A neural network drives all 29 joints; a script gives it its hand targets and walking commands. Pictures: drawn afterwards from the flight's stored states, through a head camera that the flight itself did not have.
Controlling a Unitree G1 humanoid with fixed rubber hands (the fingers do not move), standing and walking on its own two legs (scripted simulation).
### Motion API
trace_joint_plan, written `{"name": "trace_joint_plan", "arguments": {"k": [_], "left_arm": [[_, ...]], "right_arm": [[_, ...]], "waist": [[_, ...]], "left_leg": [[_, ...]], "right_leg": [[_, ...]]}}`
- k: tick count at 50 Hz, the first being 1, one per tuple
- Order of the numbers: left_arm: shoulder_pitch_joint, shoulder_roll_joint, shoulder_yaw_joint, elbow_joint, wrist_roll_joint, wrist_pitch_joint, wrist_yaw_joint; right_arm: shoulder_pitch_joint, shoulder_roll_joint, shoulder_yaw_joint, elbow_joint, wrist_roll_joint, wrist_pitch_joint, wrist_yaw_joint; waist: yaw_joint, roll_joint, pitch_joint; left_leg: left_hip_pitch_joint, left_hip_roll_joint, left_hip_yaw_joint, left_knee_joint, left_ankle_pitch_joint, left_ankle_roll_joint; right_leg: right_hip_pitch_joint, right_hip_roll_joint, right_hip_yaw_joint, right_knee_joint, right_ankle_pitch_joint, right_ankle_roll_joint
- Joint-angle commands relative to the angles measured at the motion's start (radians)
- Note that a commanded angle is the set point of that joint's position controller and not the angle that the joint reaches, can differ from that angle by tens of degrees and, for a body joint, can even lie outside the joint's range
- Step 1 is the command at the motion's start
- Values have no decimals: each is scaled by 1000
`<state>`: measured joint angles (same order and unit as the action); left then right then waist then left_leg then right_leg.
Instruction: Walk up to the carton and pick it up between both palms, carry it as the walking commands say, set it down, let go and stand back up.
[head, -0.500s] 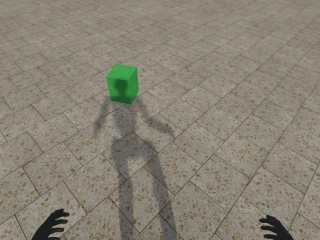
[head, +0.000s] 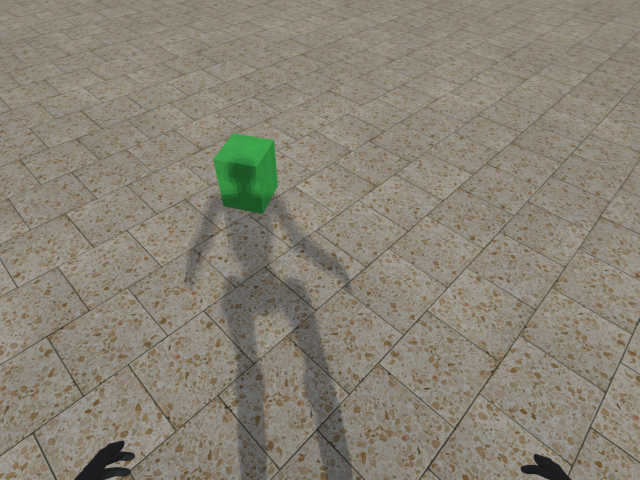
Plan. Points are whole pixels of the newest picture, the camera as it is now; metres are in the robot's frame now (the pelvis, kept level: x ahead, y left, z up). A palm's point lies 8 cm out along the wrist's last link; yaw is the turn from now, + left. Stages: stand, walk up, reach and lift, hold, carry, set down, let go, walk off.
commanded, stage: stand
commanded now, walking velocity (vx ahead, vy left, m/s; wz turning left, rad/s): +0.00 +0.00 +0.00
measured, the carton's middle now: (248, 173) +1.50 +0.38 -0.63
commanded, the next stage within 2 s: walk up in 0.70 s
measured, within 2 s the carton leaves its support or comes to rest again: neither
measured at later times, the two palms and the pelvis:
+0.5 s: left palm out of the picture +0.10 +0.31 -0.09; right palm out of the picture +0.10 -0.31 -0.09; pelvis +0.00 +0.00 +0.01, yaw +0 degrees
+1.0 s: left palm out of the picture +0.07 +0.33 -0.09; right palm out of the picture +0.13 -0.28 -0.09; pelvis +0.01 +0.01 +0.02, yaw +3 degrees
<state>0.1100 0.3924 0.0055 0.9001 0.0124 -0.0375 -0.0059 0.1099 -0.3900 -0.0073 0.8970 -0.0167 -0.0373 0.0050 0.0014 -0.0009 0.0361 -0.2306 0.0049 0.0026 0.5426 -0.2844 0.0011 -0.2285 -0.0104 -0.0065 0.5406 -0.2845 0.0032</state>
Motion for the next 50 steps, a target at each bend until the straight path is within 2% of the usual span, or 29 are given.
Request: {"name": "trace_joint_plan", "arguments": {"k": [1,19,44,45,46,47,48,50], "left_arm": [[-48,166,34,-29,-2,-11,4],[-70,172,24,82,-1,-2,7],[-64,178,23,120,-3,5,9],[138,177,87,127,11,37,11],[180,242,109,124,17,43,26],[182,215,105,105,21,37,35],[139,170,99,89,16,26,40],[82,124,96,76,14,0,29]], "right_arm": [[-50,-166,-34,-30,1,-10,-4],[-70,-172,-27,83,4,-2,-6],[-65,-180,-25,119,5,5,-9],[-66,-109,-46,57,-11,51,31],[-224,-76,-34,-32,-6,67,59],[-275,-59,-42,-68,-14,69,67],[-202,-37,-47,-59,-21,62,70],[-41,-19,-59,-11,-15,43,75]], "waist": [[0,2,-67],[1,2,-52],[0,2,-52],[96,-21,-72],[152,-262,28],[132,-185,60],[79,-134,52],[12,-115,1]], "left_leg": [[30,96,-98,-126,164,48],[83,111,-97,-224,167,31],[101,118,-96,-247,192,28],[-205,40,-45,-37,-304,21],[-485,20,-10,250,-223,1],[-565,79,-49,416,-132,-6],[-533,106,-84,474,-60,-3],[-356,92,-34,435,-15,-19]], "right_leg": [[32,-94,95,-123,157,-49],[83,-109,96,-222,163,-35],[100,-117,94,-245,187,-31],[222,-239,203,-246,-388,-73],[266,-428,422,-441,-573,-140],[242,-467,463,-463,-581,-153],[208,-445,400,-450,-519,-144],[122,-360,201,-437,-322,-96]]}}
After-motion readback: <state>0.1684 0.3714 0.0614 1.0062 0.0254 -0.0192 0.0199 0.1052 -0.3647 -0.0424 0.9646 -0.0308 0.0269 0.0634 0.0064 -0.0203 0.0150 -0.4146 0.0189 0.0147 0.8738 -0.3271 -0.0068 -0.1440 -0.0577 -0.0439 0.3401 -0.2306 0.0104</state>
